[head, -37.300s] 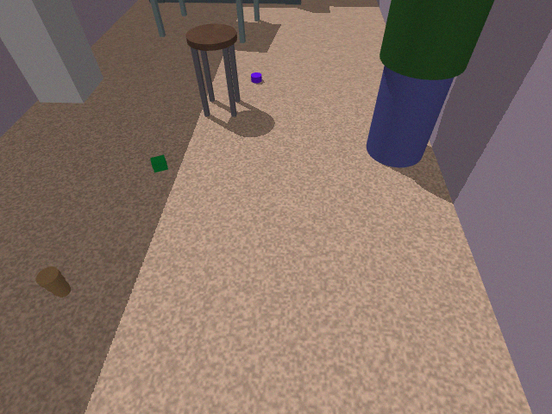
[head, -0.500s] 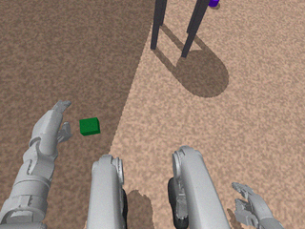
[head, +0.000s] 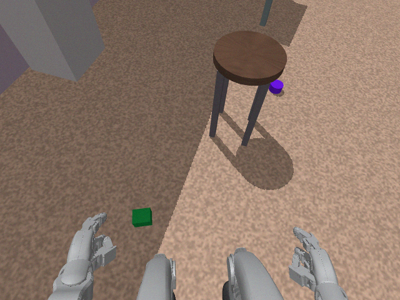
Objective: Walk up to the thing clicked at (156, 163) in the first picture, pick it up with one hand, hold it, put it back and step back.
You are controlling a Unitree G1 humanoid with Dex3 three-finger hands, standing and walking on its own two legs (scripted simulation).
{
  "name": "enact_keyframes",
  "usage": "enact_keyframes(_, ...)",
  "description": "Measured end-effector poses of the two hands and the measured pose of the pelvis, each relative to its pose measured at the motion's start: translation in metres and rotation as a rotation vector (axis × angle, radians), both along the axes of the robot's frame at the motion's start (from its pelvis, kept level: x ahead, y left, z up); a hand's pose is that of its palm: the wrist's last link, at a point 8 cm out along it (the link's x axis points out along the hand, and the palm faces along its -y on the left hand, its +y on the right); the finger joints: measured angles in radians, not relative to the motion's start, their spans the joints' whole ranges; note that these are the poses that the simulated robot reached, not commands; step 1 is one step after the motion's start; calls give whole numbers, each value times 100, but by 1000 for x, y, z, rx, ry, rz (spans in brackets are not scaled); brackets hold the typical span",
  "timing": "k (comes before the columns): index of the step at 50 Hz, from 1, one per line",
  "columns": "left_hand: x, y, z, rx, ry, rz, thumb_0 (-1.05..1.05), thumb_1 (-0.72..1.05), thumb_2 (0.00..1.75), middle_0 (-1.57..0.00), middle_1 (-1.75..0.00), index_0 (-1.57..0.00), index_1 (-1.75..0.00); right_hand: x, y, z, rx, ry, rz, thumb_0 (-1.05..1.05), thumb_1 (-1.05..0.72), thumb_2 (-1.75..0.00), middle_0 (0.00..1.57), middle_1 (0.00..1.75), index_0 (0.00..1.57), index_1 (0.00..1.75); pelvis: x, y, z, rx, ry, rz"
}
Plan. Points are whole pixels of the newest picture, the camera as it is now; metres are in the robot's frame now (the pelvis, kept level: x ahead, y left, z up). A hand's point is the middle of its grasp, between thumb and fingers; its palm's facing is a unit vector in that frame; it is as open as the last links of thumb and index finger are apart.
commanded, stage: home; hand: left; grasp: from above
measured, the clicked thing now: (142, 217) +0.46 +0.22 -0.60
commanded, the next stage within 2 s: none
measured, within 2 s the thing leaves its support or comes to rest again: neither
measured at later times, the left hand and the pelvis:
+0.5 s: hand (83, 273) +0.19 +0.19 +0.04, palm faces +0.08 -0.98 -0.20, open 7.4 cm; pelvis +0.04 +0.01 +0.08, yaw +2 degrees
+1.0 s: hand (85, 271) +0.20 +0.19 +0.04, palm faces +0.06 -0.98 -0.20, open 7.4 cm; pelvis +0.04 +0.01 +0.08, yaw +1 degrees
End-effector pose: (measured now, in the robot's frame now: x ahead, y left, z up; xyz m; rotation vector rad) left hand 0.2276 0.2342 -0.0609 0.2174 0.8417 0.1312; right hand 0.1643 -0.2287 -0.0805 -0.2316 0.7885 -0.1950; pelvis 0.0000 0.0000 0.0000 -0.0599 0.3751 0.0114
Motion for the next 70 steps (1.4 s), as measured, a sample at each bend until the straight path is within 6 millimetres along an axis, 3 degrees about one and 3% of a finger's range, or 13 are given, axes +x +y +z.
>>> enact_keyframes(12,-25,-1,94,-35,-23,28,1,90,90,-20,-31,-20,-30,-3,-13,81,-66,-90,-81,2,-90,-90,21,30,20,30,33,4,67,4,-134,10)
enact_keyframes(19,-42,3,124,-35,-40,36,1,90,90,-20,-31,-20,-30,17,-9,107,-70,-188,-62,2,-90,-90,20,30,20,30,41,7,82,7,-184,18)
enact_keyframes(29,-54,5,123,-50,-22,46,1,90,90,-20,-31,-20,-30,38,4,118,-59,-261,11,2,-90,-90,21,30,20,30,38,7,84,11,-213,27)
enact_keyframes(50,-49,5,123,-43,-29,25,1,90,90,-20,-30,-20,-30,18,-1,107,-68,-192,-17,2,-90,-90,21,30,20,30,39,8,84,11,-214,20)
enact_keyframes(70,-45,3,123,-45,-31,28,1,90,90,-20,-30,-20,-30,30,-3,109,-69,-212,-10,2,-90,-90,21,30,20,30,44,6,84,12,-209,21)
